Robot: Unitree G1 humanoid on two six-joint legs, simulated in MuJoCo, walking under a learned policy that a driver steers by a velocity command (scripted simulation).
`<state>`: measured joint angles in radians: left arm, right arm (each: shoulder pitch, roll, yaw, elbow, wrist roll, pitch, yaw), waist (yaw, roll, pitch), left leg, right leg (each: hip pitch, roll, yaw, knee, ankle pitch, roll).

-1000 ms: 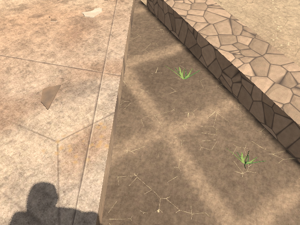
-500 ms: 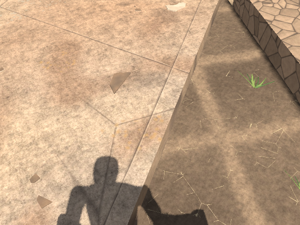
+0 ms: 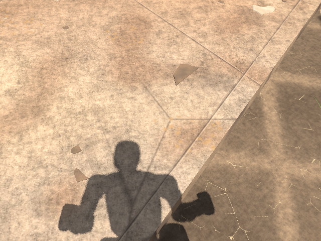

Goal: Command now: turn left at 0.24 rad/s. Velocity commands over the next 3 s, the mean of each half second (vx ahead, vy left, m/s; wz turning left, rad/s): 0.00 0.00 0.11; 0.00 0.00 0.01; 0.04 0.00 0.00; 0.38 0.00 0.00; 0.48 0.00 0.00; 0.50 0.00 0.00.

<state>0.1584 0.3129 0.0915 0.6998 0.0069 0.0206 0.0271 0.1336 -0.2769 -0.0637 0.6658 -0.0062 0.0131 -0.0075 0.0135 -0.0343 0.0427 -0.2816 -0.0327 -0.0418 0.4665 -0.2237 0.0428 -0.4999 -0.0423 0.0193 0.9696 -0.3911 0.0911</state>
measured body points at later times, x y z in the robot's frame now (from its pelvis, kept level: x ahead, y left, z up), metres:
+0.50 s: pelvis +0.01 -0.04 -0.01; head +0.02 -0.05 +0.44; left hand +0.14 +0.20 -0.12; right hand +0.13 -0.30 -0.13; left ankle +0.01 +0.10 -0.74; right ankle +0.01 -0.16 -0.74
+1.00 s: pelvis +0.02 -0.06 +0.00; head +0.02 -0.07 +0.45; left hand +0.09 +0.19 -0.14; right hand +0.08 -0.32 -0.15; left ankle +0.01 +0.10 -0.74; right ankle +0.01 -0.16 -0.74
